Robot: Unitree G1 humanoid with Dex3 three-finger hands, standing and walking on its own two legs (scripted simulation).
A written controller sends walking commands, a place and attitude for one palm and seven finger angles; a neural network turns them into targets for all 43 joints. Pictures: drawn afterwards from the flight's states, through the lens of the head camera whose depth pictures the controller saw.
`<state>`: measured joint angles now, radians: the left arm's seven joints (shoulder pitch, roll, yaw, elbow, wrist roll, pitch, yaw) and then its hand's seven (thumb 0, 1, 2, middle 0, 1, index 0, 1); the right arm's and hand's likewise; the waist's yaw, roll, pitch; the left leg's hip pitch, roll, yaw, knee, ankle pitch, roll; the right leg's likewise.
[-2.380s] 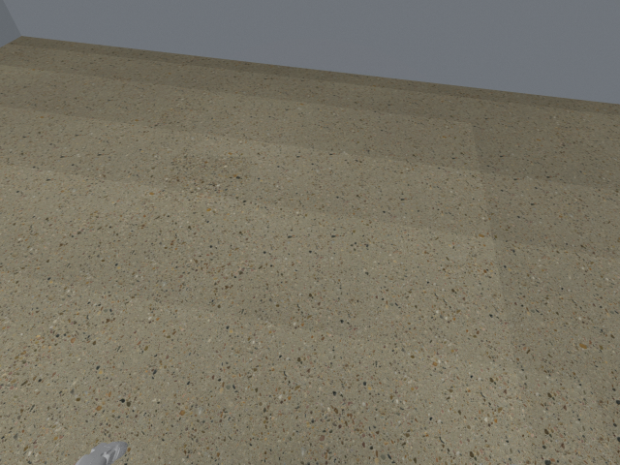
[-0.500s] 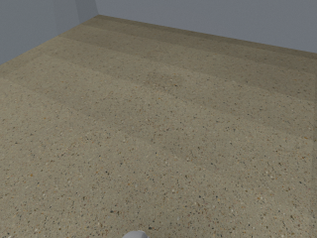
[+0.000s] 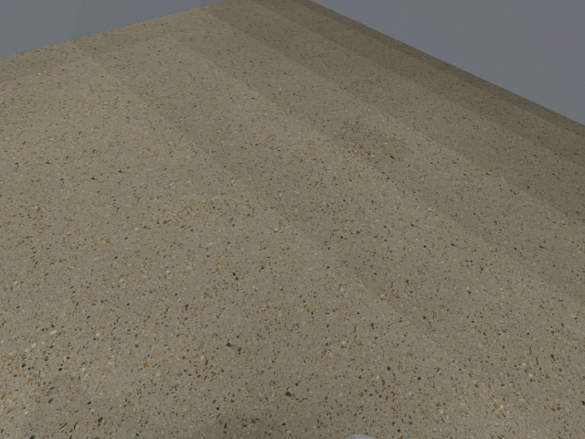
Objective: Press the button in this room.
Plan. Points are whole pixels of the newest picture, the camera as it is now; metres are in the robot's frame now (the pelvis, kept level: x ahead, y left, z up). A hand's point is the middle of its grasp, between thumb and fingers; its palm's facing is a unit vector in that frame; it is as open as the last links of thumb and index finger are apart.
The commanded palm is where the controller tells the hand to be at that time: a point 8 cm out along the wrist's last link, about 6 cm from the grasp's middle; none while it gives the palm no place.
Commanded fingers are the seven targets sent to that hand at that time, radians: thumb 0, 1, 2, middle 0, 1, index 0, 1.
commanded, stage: turn or walk to find it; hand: left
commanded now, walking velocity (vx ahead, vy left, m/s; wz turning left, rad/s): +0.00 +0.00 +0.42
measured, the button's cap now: out of the picture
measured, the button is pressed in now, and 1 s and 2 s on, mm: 0 0 0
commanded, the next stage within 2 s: none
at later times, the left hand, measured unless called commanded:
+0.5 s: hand out of the picture +0.01 +0.15 -0.14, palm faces +0.24 -0.93 -0.27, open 7.4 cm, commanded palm none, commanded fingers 0.00 0.90 0.90 -0.20 -0.30 -0.20 -0.30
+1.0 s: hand out of the picture -0.15 +0.19 -0.18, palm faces +0.49 -0.84 -0.22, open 7.4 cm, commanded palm none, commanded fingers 0.00 0.90 0.90 -0.20 -0.30 -0.20 -0.30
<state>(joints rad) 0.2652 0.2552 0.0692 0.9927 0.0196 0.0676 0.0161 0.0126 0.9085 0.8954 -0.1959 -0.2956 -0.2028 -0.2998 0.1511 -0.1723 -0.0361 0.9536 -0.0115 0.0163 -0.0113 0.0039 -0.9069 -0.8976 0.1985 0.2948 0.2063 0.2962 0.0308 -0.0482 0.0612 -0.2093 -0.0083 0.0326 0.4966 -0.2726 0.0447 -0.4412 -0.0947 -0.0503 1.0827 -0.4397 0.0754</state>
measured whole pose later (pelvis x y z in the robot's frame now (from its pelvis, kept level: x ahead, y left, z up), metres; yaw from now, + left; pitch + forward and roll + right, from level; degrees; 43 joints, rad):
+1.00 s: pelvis -0.08 -0.01 +0.00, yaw +25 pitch -1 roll -1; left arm 0.26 0.25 0.07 1.00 0.02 0.07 0.01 0.01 0.91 0.90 -0.20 -0.30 -0.20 -0.30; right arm 0.16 -0.18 -0.04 0.95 -0.01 0.02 -0.01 0.00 -0.91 -0.90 0.20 0.29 0.21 0.30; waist 0.03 -0.04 0.05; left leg -0.21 -0.01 0.05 0.50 -0.27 0.06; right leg -0.46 -0.10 -0.06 1.08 -0.40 0.07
